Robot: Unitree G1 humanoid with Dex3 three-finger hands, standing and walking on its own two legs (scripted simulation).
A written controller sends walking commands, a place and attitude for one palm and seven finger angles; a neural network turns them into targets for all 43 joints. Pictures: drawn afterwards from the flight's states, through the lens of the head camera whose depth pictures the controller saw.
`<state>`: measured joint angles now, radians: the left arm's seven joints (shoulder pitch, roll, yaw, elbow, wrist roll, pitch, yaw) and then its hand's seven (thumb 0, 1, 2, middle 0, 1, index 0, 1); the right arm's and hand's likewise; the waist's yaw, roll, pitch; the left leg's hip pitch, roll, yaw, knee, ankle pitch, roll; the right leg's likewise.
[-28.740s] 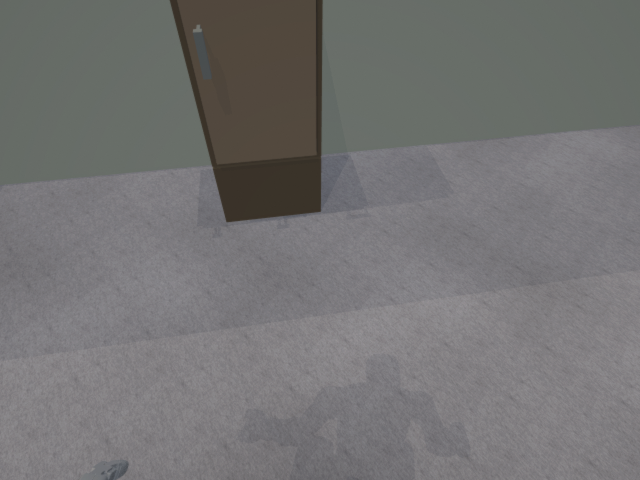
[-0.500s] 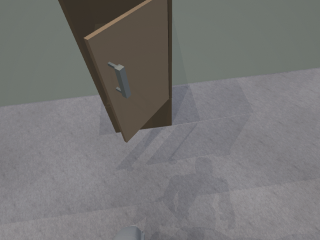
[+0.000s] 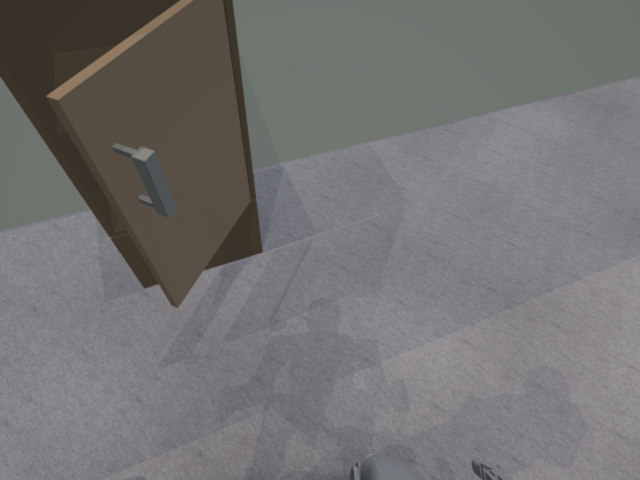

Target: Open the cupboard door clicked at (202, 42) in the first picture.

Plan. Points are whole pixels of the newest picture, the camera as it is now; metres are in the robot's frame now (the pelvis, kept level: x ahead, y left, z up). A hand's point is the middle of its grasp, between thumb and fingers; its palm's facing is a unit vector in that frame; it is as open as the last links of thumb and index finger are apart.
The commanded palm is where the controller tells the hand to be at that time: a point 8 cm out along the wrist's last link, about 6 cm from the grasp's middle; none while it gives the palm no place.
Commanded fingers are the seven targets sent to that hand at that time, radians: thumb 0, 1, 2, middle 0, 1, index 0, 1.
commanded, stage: walk to a spot facing it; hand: left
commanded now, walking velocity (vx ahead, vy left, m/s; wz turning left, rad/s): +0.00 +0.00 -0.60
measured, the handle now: (144, 180) +0.51 +0.34 -0.01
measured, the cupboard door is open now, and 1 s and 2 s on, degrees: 46 46 46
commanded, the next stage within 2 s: none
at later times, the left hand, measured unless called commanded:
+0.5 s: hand (227, 444) +0.17 +0.15 -0.18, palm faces -0.30 -0.93 -0.21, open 7.4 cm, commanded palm none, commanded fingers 0.00 0.90 0.90 -0.20 -0.30 -0.20 -0.30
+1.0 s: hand (290, 413) +0.22 +0.06 -0.16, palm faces -0.53 -0.82 -0.20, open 7.4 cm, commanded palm none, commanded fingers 0.00 0.90 0.90 -0.20 -0.30 -0.20 -0.30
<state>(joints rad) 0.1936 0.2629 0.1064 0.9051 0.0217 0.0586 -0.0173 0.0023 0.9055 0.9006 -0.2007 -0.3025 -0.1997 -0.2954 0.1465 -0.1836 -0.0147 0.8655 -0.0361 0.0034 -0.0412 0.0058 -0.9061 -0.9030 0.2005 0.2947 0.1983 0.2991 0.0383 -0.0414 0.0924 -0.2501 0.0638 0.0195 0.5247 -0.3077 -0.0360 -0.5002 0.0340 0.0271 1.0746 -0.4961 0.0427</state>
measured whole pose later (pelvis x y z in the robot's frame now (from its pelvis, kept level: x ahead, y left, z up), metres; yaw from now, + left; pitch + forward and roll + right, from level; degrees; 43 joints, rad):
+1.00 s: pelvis +0.10 -0.09 +0.00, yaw -36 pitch +1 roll +0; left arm 0.31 0.20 0.07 0.98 0.02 -0.02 -0.02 0.00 0.90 0.90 -0.20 -0.30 -0.20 -0.30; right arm 0.18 -0.23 -0.07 0.91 -0.02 0.00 0.02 0.01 -0.91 -0.90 0.20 0.29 0.19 0.30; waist 0.01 -0.01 0.07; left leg -0.53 0.08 0.05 0.85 -0.29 -0.07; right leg -0.14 0.02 0.02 0.44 -0.32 -0.03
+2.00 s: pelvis +0.38 -0.41 -0.02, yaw -56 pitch -1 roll -1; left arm 0.42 0.17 0.05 1.13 0.01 -0.04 0.00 0.00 0.92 0.90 -0.20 -0.30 -0.20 -0.30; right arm 0.09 -0.18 -0.04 0.96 -0.04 -0.07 0.02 0.01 -0.91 -0.90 0.20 0.29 0.19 0.30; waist 0.03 -0.02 0.06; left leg -0.42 0.07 0.13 0.61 -0.14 0.04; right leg -0.12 0.01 -0.06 0.79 -0.48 -0.04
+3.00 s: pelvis +0.47 -0.67 +0.00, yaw -38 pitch +2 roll +0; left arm 0.14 0.23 0.07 0.90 0.01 0.03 0.01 0.00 0.91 0.90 -0.20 -0.30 -0.20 -0.30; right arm 0.17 -0.24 -0.06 0.91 -0.03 0.03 0.00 0.01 -0.91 -0.90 0.20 0.29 0.20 0.30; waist -0.02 0.02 0.06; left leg -0.39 0.01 -0.05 0.55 -0.21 -0.01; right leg -0.36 -0.04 -0.03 0.69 -0.37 0.06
